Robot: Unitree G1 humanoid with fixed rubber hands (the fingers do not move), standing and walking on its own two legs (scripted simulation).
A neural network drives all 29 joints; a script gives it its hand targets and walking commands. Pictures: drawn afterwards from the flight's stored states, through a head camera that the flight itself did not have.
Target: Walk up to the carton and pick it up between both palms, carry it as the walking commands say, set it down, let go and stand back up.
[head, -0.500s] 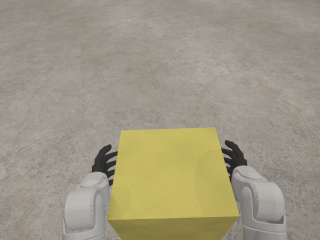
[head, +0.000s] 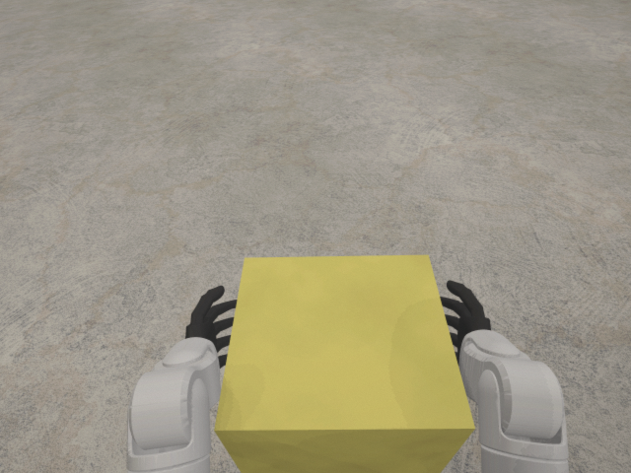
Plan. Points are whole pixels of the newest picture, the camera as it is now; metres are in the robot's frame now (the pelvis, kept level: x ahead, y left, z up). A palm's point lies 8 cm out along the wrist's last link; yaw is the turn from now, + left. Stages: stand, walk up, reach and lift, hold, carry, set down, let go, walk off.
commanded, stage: carry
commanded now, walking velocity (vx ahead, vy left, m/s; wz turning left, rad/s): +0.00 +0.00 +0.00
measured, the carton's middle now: (337, 385) +0.25 +0.00 +0.02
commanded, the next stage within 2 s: hold in 1.90 s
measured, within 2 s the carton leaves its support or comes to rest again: neither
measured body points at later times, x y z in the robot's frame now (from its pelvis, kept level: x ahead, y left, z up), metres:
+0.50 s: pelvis +0.02 +0.01 +0.00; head +0.02 +0.00 +0.45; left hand +0.30 +0.16 +0.08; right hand +0.30 -0.15 +0.08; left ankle +0.02 +0.12 -0.73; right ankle +0.10 -0.12 -0.73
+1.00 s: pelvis +0.04 +0.01 +0.00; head +0.03 +0.00 +0.45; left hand +0.31 +0.16 +0.08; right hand +0.32 -0.14 +0.08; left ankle +0.02 +0.12 -0.73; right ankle +0.10 -0.12 -0.73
